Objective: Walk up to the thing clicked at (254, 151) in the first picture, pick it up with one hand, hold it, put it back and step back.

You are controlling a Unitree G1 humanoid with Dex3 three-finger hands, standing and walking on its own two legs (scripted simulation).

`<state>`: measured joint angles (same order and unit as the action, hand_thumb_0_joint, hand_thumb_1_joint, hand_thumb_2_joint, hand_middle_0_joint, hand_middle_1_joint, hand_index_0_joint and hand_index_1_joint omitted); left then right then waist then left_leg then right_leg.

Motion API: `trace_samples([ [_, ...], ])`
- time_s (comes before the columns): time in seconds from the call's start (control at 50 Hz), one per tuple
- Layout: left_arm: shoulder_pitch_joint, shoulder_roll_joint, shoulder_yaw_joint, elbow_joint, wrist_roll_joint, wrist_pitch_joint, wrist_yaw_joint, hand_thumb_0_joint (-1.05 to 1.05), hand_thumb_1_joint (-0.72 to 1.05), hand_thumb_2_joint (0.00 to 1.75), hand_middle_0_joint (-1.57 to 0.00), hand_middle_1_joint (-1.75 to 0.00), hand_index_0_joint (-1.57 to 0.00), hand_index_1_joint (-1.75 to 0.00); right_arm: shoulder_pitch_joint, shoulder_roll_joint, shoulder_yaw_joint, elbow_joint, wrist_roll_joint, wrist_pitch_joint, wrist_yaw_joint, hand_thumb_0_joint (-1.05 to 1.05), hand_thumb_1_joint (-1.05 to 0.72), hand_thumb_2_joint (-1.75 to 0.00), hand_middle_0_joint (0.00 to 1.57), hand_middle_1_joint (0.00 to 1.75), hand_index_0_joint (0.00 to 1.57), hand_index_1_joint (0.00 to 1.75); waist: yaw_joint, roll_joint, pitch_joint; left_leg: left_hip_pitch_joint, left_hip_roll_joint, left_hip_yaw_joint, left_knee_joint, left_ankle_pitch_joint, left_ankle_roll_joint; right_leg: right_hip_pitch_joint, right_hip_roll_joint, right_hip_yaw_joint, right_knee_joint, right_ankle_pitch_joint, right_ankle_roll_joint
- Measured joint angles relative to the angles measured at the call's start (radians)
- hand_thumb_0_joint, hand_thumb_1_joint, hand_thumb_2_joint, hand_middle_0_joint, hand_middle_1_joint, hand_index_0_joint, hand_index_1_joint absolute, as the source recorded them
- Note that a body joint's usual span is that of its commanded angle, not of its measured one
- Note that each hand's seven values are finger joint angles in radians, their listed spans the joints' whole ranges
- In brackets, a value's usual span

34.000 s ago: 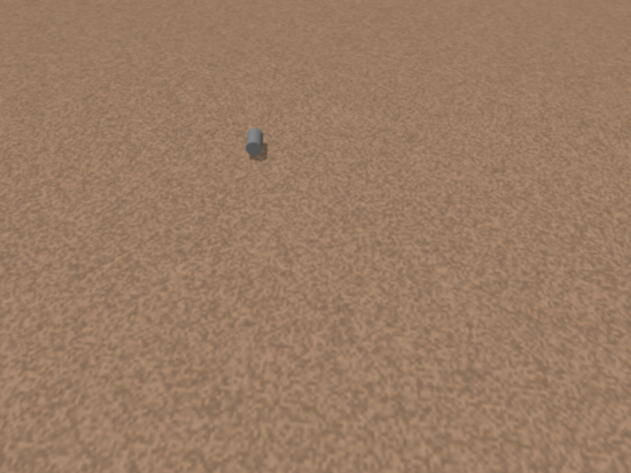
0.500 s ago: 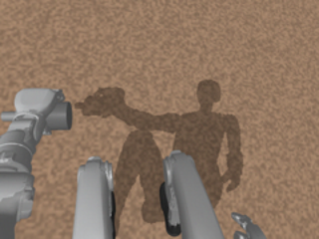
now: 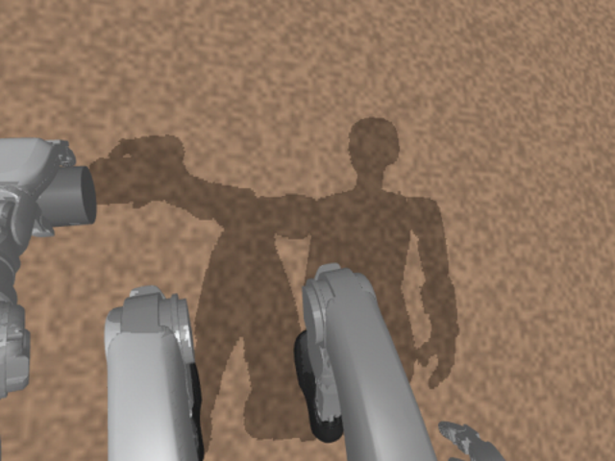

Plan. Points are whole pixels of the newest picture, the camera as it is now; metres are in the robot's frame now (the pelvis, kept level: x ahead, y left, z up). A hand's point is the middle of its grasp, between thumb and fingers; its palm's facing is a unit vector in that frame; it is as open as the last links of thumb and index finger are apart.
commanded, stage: crouch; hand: left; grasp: from above
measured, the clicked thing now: (20, 199) +0.45 +0.32 -0.21
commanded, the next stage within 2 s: lower in 0.30 s
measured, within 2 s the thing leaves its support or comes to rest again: rests again in 1.48 s
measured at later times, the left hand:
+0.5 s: hand (44, 196) +0.46 +0.29 -0.21, palm faces -0.48 -0.03 -0.88, open 10.5 cm
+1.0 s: hand (63, 203) +0.46 +0.29 -0.27, palm faces -0.49 -0.05 -0.87, open 10.4 cm
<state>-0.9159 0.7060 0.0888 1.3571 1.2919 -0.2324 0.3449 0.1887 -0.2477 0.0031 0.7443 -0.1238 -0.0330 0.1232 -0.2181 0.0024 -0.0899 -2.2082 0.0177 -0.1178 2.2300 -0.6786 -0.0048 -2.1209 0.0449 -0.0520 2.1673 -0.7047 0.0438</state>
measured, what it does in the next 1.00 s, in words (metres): lowers itself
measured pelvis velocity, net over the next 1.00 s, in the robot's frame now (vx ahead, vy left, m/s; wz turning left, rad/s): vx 0.00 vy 0.00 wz -0.06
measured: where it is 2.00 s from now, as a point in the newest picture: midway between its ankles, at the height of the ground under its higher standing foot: (255, 417)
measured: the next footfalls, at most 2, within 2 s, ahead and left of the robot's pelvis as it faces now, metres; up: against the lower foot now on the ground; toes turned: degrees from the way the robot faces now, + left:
none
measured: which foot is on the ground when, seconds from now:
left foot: down 0.00-1.00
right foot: down 0.00-1.00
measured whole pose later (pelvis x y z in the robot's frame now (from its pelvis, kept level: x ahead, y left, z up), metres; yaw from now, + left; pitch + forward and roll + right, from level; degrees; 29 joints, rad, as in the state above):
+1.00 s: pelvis +0.00 +0.00 -0.07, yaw -4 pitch +33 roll -10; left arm -1.00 0.86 0.11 1.52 1.33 -0.27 0.43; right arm 0.12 -0.26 0.13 0.73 -0.18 -0.05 0.14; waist -0.28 -0.06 0.03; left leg -2.37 0.01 -0.19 2.47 -0.69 -0.02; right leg -2.27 0.07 -0.10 2.37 -0.70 0.05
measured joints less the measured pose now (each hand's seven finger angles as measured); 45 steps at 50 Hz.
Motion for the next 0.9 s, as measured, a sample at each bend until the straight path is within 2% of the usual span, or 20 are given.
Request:
trace_samples([
  [0.22, -0.032, 0.044, 0.020, 0.046, 0.015, -0.021, 0.014, -0.01, -0.01, 0.37, -0.71, -0.38, -0.72, -0.39, -0.014, -0.003, 0.034, 0.000, -0.012, -0.002, 0.004, 0.00, -0.90, -0.90, 0.20, 0.30, 0.20, 0.30, -0.017, -0.009, 0.033, -0.054, 0.000, -0.018, 0.070, 0.005, -0.008, -0.055, 0.007, -0.012, 0.066, 0.008, -0.001],
  [0.5, -0.057, 0.077, 0.001, 0.070, 0.009, -0.017, 0.007, -0.01, -0.01, 0.35, -0.74, -0.35, -0.75, -0.36, -0.038, -0.010, 0.060, -0.005, -0.015, 0.003, 0.006, 0.00, -0.91, -0.90, 0.20, 0.30, 0.20, 0.30, -0.025, -0.023, 0.053, -0.088, -0.003, -0.032, 0.124, -0.001, -0.008, -0.082, 0.011, -0.023, 0.111, 0.004, 0.001],
  [0.62, -0.072, 0.103, -0.002, 0.105, 0.015, -0.035, 0.008, -0.01, -0.02, 0.36, -0.76, -0.33, -0.76, -0.34, -0.049, -0.016, 0.080, -0.010, -0.022, -0.001, 0.009, 0.00, -0.91, -0.90, 0.20, 0.30, 0.20, 0.30, -0.034, -0.031, 0.072, -0.106, -0.005, -0.044, 0.153, -0.002, -0.009, -0.095, 0.013, -0.032, 0.132, 0.004, 0.003],
  [0.76, -0.072, 0.127, 0.014, 0.123, 0.032, -0.058, 0.040, -0.01, -0.02, 0.35, -0.77, -0.31, -0.77, -0.32, -0.057, -0.017, 0.097, -0.008, -0.037, -0.001, 0.011, 0.00, -0.91, -0.90, 0.20, 0.30, 0.20, 0.30, -0.045, -0.048, 0.092, -0.133, -0.005, -0.057, 0.200, -0.005, -0.008, -0.118, 0.019, -0.041, 0.170, 0.005, 0.008],
  [0.9, -0.068, 0.139, 0.025, 0.134, 0.047, -0.049, 0.071, -0.01, -0.01, 0.34, -0.78, -0.30, -0.78, -0.31, -0.059, -0.012, 0.111, -0.012, -0.047, -0.008, 0.014, 0.00, -0.91, -0.90, 0.20, 0.30, 0.20, 0.30, -0.057, -0.055, 0.106, -0.158, -0.010, -0.063, 0.230, -0.004, -0.009, -0.138, 0.019, -0.046, 0.197, 0.004, 0.007],
])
